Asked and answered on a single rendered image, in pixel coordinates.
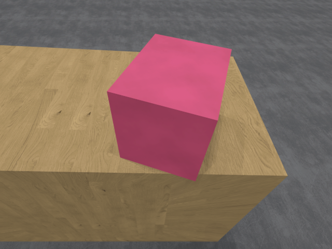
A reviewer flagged pedestal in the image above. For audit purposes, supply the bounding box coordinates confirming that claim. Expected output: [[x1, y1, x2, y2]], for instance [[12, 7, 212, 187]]
[[0, 45, 288, 242]]

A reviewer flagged carton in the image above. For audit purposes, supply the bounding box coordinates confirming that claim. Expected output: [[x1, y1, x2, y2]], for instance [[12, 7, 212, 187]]
[[107, 34, 232, 181]]

